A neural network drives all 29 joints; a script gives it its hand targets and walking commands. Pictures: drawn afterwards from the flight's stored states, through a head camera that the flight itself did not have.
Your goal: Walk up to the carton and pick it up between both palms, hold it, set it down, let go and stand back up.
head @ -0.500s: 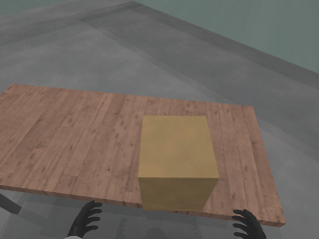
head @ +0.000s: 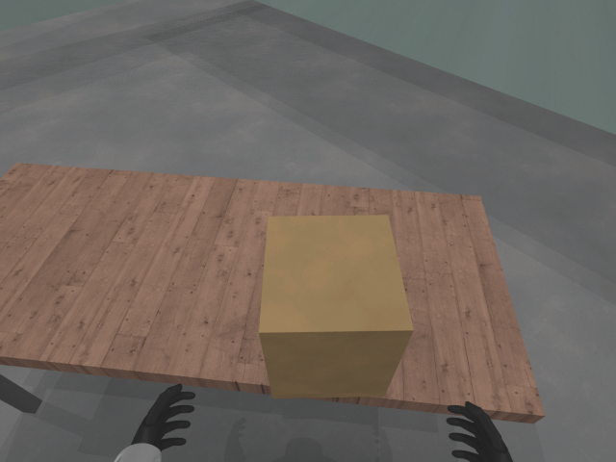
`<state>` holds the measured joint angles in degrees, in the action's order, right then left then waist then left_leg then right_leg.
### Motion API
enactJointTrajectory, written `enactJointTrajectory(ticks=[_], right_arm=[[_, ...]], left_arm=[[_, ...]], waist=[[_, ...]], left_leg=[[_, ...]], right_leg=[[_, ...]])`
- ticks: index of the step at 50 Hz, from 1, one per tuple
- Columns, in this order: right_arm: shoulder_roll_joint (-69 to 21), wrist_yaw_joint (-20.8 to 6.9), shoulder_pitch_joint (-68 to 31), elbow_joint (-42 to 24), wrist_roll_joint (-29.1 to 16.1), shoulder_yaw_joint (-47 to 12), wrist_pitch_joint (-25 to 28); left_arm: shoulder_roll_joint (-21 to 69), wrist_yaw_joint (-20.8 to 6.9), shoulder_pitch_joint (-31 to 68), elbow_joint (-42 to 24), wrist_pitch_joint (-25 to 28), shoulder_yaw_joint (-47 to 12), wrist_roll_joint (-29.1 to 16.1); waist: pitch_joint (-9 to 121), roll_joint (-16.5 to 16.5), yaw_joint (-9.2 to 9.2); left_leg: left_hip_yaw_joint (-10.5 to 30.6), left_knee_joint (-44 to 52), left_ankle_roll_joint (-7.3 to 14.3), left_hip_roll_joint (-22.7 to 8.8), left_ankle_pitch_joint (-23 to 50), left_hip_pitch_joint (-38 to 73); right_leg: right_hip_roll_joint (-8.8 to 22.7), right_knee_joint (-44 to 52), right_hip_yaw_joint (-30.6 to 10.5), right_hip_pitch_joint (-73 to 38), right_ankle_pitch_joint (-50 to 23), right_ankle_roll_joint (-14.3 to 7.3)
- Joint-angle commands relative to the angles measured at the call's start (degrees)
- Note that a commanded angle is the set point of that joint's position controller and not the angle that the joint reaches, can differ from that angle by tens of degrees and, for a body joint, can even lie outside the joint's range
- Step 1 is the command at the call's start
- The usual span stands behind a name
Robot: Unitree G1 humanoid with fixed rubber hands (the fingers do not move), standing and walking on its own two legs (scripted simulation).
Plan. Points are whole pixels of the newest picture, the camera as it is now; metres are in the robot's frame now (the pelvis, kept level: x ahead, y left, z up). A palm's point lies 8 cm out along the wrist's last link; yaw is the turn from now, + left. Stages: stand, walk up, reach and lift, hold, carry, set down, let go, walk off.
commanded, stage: let go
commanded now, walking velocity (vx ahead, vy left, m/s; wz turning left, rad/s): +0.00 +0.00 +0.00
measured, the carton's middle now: (328, 309) +0.37 -0.01 -0.09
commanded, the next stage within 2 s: stand in 0.24 s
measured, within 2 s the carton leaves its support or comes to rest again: neither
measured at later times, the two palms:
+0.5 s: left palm out of the picture +0.13 +0.30 -0.08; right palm out of the picture +0.14 -0.30 -0.08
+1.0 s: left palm out of the picture +0.06 +0.33 -0.10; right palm out of the picture +0.10 -0.27 -0.10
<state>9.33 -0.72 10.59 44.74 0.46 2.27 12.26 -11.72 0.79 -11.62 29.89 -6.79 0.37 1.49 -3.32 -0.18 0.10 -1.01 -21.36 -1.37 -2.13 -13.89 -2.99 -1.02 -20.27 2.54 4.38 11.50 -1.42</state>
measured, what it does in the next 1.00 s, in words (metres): stands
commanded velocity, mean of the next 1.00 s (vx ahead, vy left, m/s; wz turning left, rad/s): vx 0.00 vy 0.00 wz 0.00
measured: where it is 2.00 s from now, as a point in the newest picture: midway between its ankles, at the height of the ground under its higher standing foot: outside the picture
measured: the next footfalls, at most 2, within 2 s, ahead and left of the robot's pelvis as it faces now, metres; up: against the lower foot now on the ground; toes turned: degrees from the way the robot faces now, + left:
none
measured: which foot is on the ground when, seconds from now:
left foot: down 0.00-1.00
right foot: down 0.00-1.00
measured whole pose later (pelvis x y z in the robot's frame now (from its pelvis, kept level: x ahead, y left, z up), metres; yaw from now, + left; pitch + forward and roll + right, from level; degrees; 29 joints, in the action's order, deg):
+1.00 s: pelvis -0.02 +0.02 +0.00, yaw +1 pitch -2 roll +0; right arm 22.2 -0.2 8.7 53.0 1.2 -1.6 0.8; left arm -22.1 -1.0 -9.3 57.0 1.1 -0.1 1.4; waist -0.5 0.0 1.0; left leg -1.1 -21.4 1.1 0.9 -11.8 -7.3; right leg 2.1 -21.8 2.3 9.2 10.4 0.9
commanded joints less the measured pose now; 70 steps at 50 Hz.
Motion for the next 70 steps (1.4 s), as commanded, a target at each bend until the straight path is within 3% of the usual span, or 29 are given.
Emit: enactJointTrajectory(ticks=[1,8,13,14,17,19,21,24,27,28,29,32,34,38,40,45,47,49,51,52,54,55,56,58,59,61,64,65,70], right_arm=[[5.5,-0.1,-3.7,-8.2,-0.3,1.8,0.8],[6.2,0.0,-2.8,-5.5,-0.7,2.2,-0.2],[5.9,-0.3,-4.0,-6.0,-1.3,1.0,0.8],[19.8,1.5,-1.0,-5.5,2.9,4.1,-4.6],[18.3,2.4,-2.3,-6.4,1.1,3.4,-8.3],[16.5,2.2,-2.2,-5.6,1.1,2.0,-9.0],[16.0,1.5,-3.2,-5.8,1.3,1.2,-9.7],[19.8,0.9,-4.5,-4.7,1.4,2.2,-10.1],[18.6,0.4,-2.5,-3.3,0.5,0.0,-11.0],[22.0,0.6,-3.3,-3.3,0.3,1.2,-10.7],[19.9,0.1,-3.5,-3.5,0.2,0.4,-10.8],[22.6,0.3,-3.9,-1.7,1.1,0.2,-11.0],[23.2,0.5,-4.3,-0.5,0.9,-0.1,-10.7],[22.5,0.4,-2.8,0.8,0.7,-0.6,-10.5],[24.5,0.4,-4.8,1.5,0.8,-0.7,-10.5],[22.2,0.7,-4.3,3.7,0.6,-1.9,-10.5],[23.3,1.1,-6.2,4.3,0.9,-1.3,-10.6],[23.7,1.0,-5.9,4.6,0.8,-1.3,-10.3],[23.5,0.7,-5.5,6.1,0.7,-1.2,-10.6],[25.1,1.1,-4.6,6.0,0.6,-0.5,-10.5],[25.5,1.0,-6.4,6.9,0.9,-0.7,-10.5],[22.6,0.7,-5.9,6.4,0.6,-1.5,-10.6],[23.3,0.9,-4.4,7.5,0.1,-1.7,-10.8],[23.0,0.8,-5.8,7.4,0.9,-1.0,-10.3],[24.7,0.7,-7.4,7.0,0.9,-0.9,-10.5],[23.2,0.5,-3.8,8.4,0.6,-1.3,-10.7],[23.4,1.0,-5.9,8.2,0.6,-1.0,-10.6],[24.1,1.2,-5.5,8.7,0.9,-1.0,-10.6],[23.6,1.0,-4.3,9.7,0.3,-1.1,-10.3]], left_arm=[[-5.4,0.5,5.1,-8.4,0.9,1.6,-1.2],[-5.3,0.3,5.4,-8.6,0.1,1.3,-1.0],[-5.9,0.5,4.9,-8.5,0.2,3.0,0.2],[-17.1,1.0,0.0,-1.9,4.2,7.3,-0.3],[-13.0,-0.1,1.1,1.4,7.2,5.2,0.1],[-14.2,-0.4,3.6,3.6,7.6,5.1,0.6],[-15.5,-0.4,5.2,5.2,8.0,5.3,0.7],[-16.6,-1.2,6.2,9.4,8.5,4.2,0.6],[-19.0,-1.6,5.5,11.1,9.1,4.2,0.4],[-16.6,-1.6,5.0,12.8,8.7,3.2,0.0],[-19.3,-1.6,6.3,13.1,9.1,3.6,0.5],[-19.4,-1.6,4.6,16.2,8.6,2.8,0.9],[-19.0,-1.7,5.0,17.5,8.8,2.0,-0.1],[-20.9,-1.4,5.9,19.5,9.1,2.8,0.2],[-18.8,-1.7,4.4,20.5,9.0,1.9,-0.5],[-20.7,-1.2,5.8,23.2,8.7,2.0,0.1],[-20.6,-1.2,4.6,23.5,8.8,1.8,-0.5],[-19.8,-1.3,5.1,24.2,8.9,1.3,0.2],[-20.9,-1.3,4.7,25.7,8.5,1.8,-0.1],[-19.7,-1.3,4.4,25.2,8.0,1.4,-0.5],[-18.5,-0.9,4.8,25.9,8.3,0.9,-0.3],[-19.9,-0.8,4.2,25.6,8.4,0.6,-0.4],[-19.6,-0.8,4.1,26.3,8.4,1.1,-0.7],[-21.2,-0.5,5.7,26.6,8.0,1.5,-0.1],[-20.3,-0.3,4.7,26.6,8.0,1.5,0.1],[-21.6,-0.6,4.1,26.6,7.9,1.6,-0.7],[-19.6,-0.5,4.6,26.8,8.4,1.0,-0.3],[-19.7,-0.6,4.5,27.4,8.2,0.9,-0.3],[-20.3,-0.6,3.9,27.8,7.9,1.0,-0.3]], waist=[[2.5,-0.1,0.07],[3.0,1.5,-0.92],[4.4,-0.4,0.77],[5.1,-1.8,1.49],[9.5,1.7,0.23],[6.9,-0.4,0.51],[9.1,3.3,0.69],[6.1,-0.8,0.14],[7.4,3.5,0.7],[5.8,-2.3,0.07],[6.9,0.8,0.33],[3.5,1.9,1.05],[3.6,-2.1,0.69],[6.2,0.1,0.01],[4.6,1.6,1.66],[2.8,-0.2,0.15],[4.2,-0.2,2.06],[5.1,-2.1,0.59],[4.7,1.6,1.03],[2.0,-0.8,0.45],[2.2,-3.1,1.35],[2.8,0.2,1.34],[4.5,-1.6,0.51],[3.0,1.4,0.52],[4.6,-0.9,1.77],[2.2,1.0,1.37],[2.4,-1.9,0.55],[2.5,0.4,0.64],[2.7,0.4,0.91]], left_leg=[[-0.9,3.3,-0.2,1.2,6.0,-5.3],[-0.7,1.9,0.2,1.1,7.1,-4.5],[-1.6,1.1,0.0,1.9,10.5,-4.4],[2.7,-3.3,0.8,-2.3,14.2,-11.5],[3.9,-3.6,2.4,-3.6,15.2,-8.0],[4.4,-2.0,3.0,-3.3,10.4,-9.5],[4.1,-2.3,3.4,-3.0,9.8,-8.2],[4.4,-2.0,3.6,-3.6,8.2,-9.0],[5.0,-0.1,3.4,-3.8,7.0,-7.4],[5.2,0.4,3.9,-3.7,6.3,-8.4],[5.8,0.7,3.8,-4.3,6.7,-8.4],[6.3,1.5,4.0,-4.5,5.0,-9.5],[6.5,2.0,4.1,-3.9,5.3,-9.6],[6.2,2.1,3.2,-3.9,6.0,-8.3],[7.1,2.3,4.3,-4.3,7.7,-9.2],[7.8,5.1,4.1,-5.1,2.7,-8.5],[7.9,4.8,4.4,-5.0,6.0,-8.1],[7.0,6.0,3.6,-3.9,3.0,-7.0],[7.6,5.9,3.9,-4.4,3.7,-7.6],[8.3,6.6,2.5,-4.6,4.4,-7.8],[7.4,6.5,3.6,-4.0,1.5,-9.1],[7.9,6.2,4.4,-4.6,2.6,-7.3],[7.8,6.5,3.9,-4.4,1.8,-8.6],[8.4,8.0,3.1,-4.4,3.1,-7.9],[7.7,5.5,3.9,-4.3,4.1,-6.8],[7.2,7.1,3.7,-4.8,3.7,-8.2],[7.3,6.5,3.8,-4.1,2.1,-8.0],[9.3,8.1,3.3,-5.5,4.3,-7.7],[6.6,5.3,3.4,-4.1,8.2,-7.0]], right_leg=[[0.6,2.5,-1.5,-2.0,-4.9,-0.3],[1.0,2.0,-1.6,-1.0,-6.6,-0.1],[0.8,2.0,-1.7,-1.8,-9.4,0.0],[8.0,-3.8,-6.2,-2.2,-16.4,-0.3],[7.4,-4.1,-4.9,-0.9,-15.6,0.0],[8.1,-3.4,-5.5,0.8,-12.5,-0.1],[7.7,-3.3,-5.3,1.7,-11.1,0.0],[8.2,-1.4,-6.2,3.9,-10.1,0.1],[8.1,-1.7,-5.9,4.2,-6.8,-0.3],[8.2,-1.2,-7.0,5.6,-6.2,-0.3],[7.9,-1.8,-6.0,4.5,-5.0,-0.7],[8.0,-0.3,-6.0,3.5,-4.4,-0.5],[8.3,0.1,-6.5,4.1,-6.0,-0.2],[8.1,0.3,-6.4,1.8,-6.2,0.6],[8.3,0.3,-6.5,2.0,-6.5,0.0],[8.2,1.3,-6.7,3.3,-3.8,0.3],[8.1,1.2,-5.9,1.8,-3.7,0.2],[7.6,1.0,-5.6,2.0,-3.9,1.2],[8.2,1.1,-5.5,1.6,-3.9,0.5],[7.3,0.8,-5.2,3.8,-4.0,1.3],[8.3,1.7,-6.2,3.3,-2.8,0.9],[8.6,2.0,-6.5,3.3,-1.4,0.2],[8.2,2.2,-6.4,2.0,-3.3,0.7],[8.0,1.0,-5.2,2.4,-4.1,0.8],[8.5,1.3,-5.4,1.8,-4.2,0.7],[8.6,1.7,-6.5,3.1,-2.3,0.7],[8.6,2.1,-6.7,3.7,-2.3,0.0],[7.9,1.0,-5.5,3.6,-2.7,0.4],[9.0,2.3,-5.7,2.4,-6.7,0.6]])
